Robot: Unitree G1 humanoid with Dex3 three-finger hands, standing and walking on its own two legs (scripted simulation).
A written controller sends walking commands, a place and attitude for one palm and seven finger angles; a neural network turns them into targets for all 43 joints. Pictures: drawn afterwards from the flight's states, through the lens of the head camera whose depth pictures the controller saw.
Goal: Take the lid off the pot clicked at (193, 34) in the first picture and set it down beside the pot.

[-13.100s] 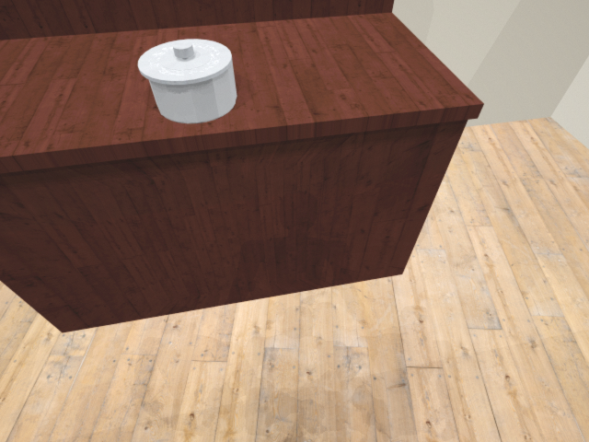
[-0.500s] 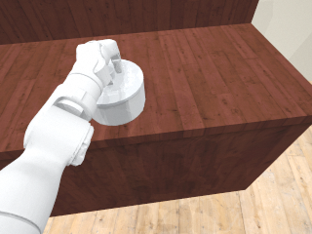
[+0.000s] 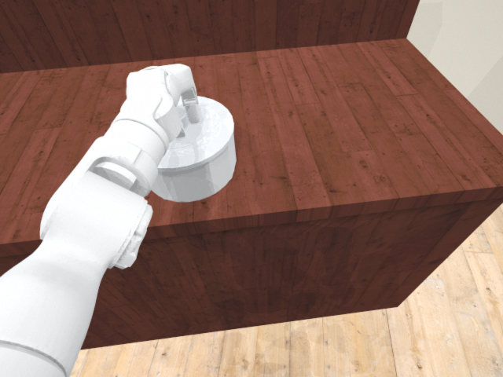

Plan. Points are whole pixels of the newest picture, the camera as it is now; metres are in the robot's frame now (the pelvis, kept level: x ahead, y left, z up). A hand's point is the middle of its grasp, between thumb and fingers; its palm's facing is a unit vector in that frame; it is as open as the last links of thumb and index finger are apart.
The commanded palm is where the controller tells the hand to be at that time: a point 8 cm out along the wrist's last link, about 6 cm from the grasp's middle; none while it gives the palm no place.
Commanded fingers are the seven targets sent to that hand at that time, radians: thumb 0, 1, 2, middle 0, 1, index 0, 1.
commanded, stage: close the fingers and squeeze the knob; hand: left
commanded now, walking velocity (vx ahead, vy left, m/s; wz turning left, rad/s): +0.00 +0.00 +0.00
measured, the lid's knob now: (175, 119) +0.51 +0.10 +0.15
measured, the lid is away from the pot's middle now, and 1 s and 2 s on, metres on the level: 0.01 0.00 0.01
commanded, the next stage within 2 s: lift the lid straight up in 0.54 s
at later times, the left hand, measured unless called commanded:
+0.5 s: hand (172, 118) +0.48 +0.10 +0.18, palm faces -0.40 -0.11 -0.91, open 6.3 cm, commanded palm +0.48 +0.10 +0.22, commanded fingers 0.00 0.79 0.72 -0.83 -1.09 -0.95 -1.11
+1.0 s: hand (173, 109) +0.49 +0.09 +0.19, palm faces -0.39 -0.10 -0.92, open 6.2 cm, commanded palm +0.49 +0.10 +0.25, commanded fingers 0.00 0.83 0.75 -0.84 -1.10 -0.97 -1.12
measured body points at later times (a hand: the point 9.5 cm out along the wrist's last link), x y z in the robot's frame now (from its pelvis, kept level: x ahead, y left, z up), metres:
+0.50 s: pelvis +0.00 +0.00 +0.00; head +0.03 -0.02 +0.45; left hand +0.50 +0.10 +0.23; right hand +0.04 -0.27 -0.14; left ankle +0.03 +0.11 -0.74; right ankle -0.06 -0.12 -0.74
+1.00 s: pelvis +0.00 +0.00 +0.00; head +0.03 -0.02 +0.45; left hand +0.50 +0.10 +0.24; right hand +0.04 -0.27 -0.14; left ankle +0.03 +0.11 -0.74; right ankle -0.06 -0.12 -0.74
